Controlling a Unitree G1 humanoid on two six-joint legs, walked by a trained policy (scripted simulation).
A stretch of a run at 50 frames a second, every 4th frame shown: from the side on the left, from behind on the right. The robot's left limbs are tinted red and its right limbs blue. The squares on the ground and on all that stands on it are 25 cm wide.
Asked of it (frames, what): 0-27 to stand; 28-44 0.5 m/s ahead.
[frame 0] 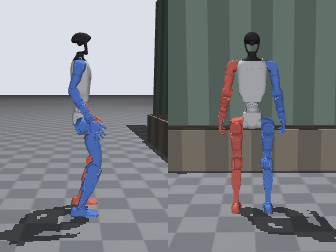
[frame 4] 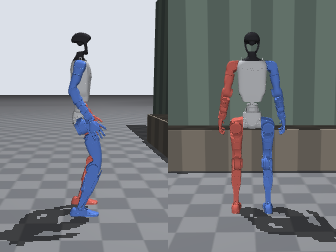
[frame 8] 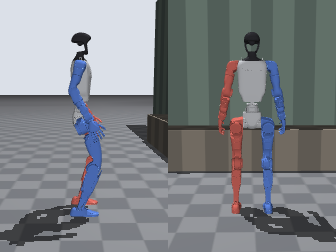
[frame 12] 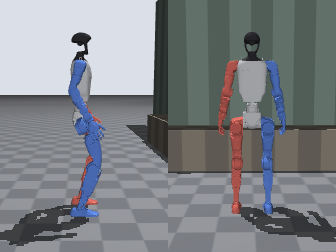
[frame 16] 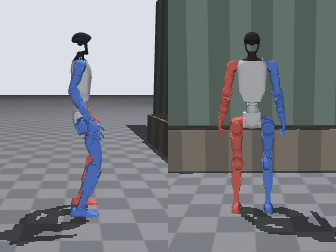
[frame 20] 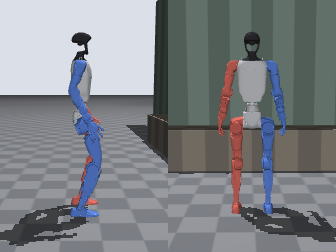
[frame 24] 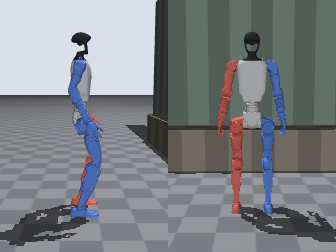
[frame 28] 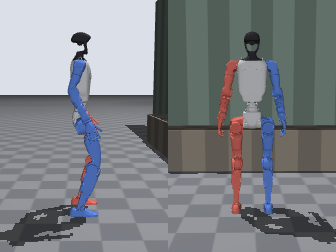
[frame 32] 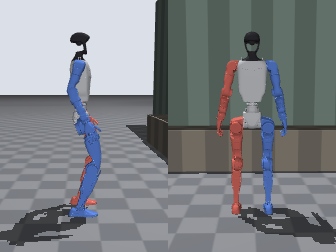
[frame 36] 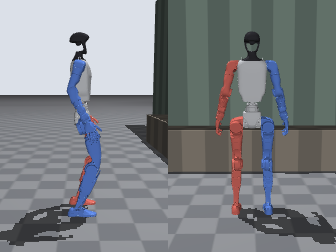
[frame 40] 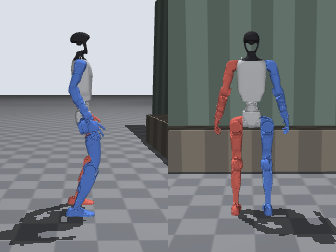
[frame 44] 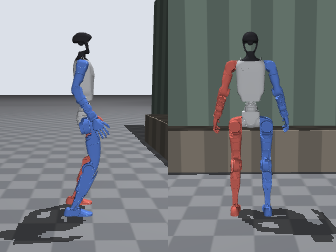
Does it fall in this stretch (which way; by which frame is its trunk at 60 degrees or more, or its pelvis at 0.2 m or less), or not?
no
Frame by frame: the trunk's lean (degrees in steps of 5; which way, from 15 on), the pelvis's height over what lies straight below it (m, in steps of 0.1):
0: 0, 0.8
4: 0, 0.8
8: 0, 0.8
12: 0, 0.8
16: 0, 0.8
20: 0, 0.8
24: 0, 0.8
28: 0, 0.8
32: 0, 0.8
36: 5, 0.8
40: 5, 0.8
44: 5, 0.8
